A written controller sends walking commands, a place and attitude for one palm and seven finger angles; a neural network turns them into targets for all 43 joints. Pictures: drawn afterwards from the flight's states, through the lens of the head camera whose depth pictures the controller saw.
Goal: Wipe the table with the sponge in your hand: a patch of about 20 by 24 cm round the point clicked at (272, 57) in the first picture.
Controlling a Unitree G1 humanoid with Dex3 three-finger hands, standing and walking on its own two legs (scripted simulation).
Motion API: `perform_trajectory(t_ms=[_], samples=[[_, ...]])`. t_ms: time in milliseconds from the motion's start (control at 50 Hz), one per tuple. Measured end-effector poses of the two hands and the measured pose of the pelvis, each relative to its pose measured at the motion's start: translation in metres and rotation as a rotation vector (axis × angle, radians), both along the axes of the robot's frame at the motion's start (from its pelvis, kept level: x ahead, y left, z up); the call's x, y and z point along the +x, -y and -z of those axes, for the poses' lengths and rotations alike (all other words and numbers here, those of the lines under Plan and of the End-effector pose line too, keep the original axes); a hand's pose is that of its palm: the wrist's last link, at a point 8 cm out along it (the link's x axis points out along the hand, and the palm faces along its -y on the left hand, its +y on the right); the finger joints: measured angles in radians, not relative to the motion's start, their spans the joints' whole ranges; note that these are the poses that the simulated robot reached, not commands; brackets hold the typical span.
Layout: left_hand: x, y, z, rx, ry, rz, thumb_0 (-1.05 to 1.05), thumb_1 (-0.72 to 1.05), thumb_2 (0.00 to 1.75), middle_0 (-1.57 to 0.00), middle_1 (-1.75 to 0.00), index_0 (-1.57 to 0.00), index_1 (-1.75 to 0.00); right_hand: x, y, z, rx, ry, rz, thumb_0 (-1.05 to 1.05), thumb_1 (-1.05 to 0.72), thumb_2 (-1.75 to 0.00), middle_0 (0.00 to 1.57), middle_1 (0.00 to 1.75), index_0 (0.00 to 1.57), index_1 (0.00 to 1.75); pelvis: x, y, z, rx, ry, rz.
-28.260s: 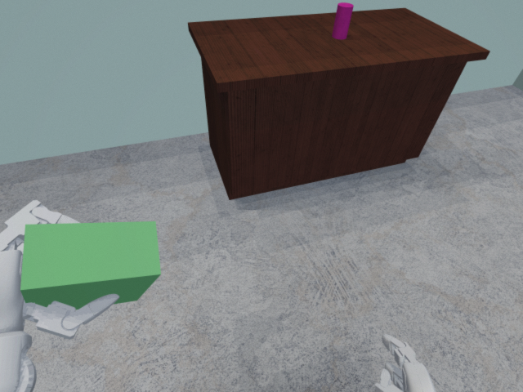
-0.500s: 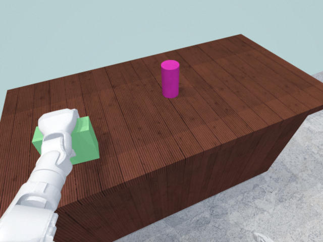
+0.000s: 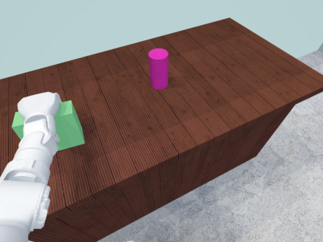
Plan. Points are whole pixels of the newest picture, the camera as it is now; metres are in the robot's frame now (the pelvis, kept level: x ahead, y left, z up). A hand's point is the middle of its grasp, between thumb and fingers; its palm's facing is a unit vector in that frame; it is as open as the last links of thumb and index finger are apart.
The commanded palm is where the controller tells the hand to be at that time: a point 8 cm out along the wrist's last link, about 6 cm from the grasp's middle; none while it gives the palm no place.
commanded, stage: wipe forward along the middle lane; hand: left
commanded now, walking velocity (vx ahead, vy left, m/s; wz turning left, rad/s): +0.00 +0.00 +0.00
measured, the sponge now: (55, 133) +0.41 +0.31 +0.02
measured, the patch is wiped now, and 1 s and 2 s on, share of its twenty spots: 1.00 1.00 1.00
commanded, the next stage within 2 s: slide back across to the first lane in 0.10 s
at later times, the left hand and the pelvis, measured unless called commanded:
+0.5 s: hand (34, 114) +0.43 +0.35 +0.07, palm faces -0.09 -0.01 -1.00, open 10.2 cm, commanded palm +0.40 +0.35 +0.12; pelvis +0.02 +0.02 +0.00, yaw -1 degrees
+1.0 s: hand (12, 122) +0.41 +0.40 +0.07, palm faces -0.12 -0.01 -0.99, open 10.2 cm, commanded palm +0.38 +0.39 +0.12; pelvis +0.03 +0.03 +0.01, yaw +0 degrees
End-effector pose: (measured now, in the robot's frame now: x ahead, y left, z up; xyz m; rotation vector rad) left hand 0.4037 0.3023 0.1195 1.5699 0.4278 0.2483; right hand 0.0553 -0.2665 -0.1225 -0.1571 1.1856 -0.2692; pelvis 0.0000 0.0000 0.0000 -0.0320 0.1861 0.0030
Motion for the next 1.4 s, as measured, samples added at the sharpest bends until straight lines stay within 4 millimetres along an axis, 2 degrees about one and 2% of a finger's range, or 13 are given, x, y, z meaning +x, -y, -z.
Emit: perform_trajectory(t_ms=[260,440,640,880,1020,1220,1400], samples=[[0.023,-0.016,-0.002,-0.001,0.000,-0.018,0.01,-0.53,1.04,-0.72,-1.31,-0.75,-1.33,0.004,-0.006,-0.004,-0.007,-0.004,0.013,0.01,-0.90,-0.90,0.20,0.30,0.20,0.30,0.006,-0.007,0.001,-0.006,-0.034,0.010],[0.021,-0.033,-0.004,-0.022,0.023,-0.021,0.01,-0.52,1.04,-0.72,-1.31,-0.75,-1.33,0.015,-0.015,-0.010,-0.005,0.008,0.016,0.01,-0.90,-0.90,0.20,0.30,0.20,0.30,0.015,-0.016,-0.003,-0.006,-0.021,0.017],[0.003,-0.067,-0.009,-0.010,-0.006,-0.054,0.01,-0.52,1.04,-0.71,-1.31,-0.75,-1.33,0.048,-0.028,-0.018,-0.007,0.059,-0.022,0.01,-0.90,-0.90,0.20,0.30,0.20,0.30,0.026,-0.026,-0.008,-0.008,0.005,0.006],[-0.008,-0.080,-0.004,-0.028,0.005,-0.032,0.00,-0.52,1.04,-0.71,-1.31,-0.75,-1.33,0.091,-0.041,-0.026,-0.009,0.120,-0.088,0.01,-0.90,-0.90,0.20,0.30,0.20,0.30,0.033,-0.032,-0.009,-0.011,0.013,-0.007],[-0.010,-0.089,-0.008,0.001,-0.004,-0.054,0.00,-0.52,1.04,-0.71,-1.31,-0.74,-1.33,0.095,-0.040,-0.026,-0.006,0.122,-0.092,0.01,-0.90,-0.90,0.20,0.30,0.20,0.30,0.035,-0.032,-0.009,-0.012,0.010,-0.009],[-0.032,-0.083,-0.004,-0.013,0.026,-0.053,0.00,-0.52,1.04,-0.70,-1.32,-0.74,-1.33,0.088,-0.036,-0.024,0.000,0.102,-0.075,0.01,-0.90,-0.90,0.20,0.30,0.20,0.30,0.038,-0.031,-0.010,-0.011,0.028,-0.006],[-0.054,-0.073,-0.001,-0.014,0.045,-0.067,0.00,-0.51,1.04,-0.70,-1.32,-0.73,-1.34,0.110,-0.042,-0.028,0.011,0.165,-0.115,0.01,-0.90,-0.90,0.20,0.30,0.20,0.30,0.035,-0.030,-0.011,-0.008,0.057,-0.019]])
